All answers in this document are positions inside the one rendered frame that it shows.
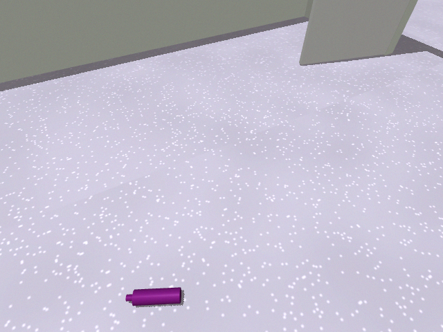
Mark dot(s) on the bottle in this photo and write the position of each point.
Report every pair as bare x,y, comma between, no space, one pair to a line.
155,296

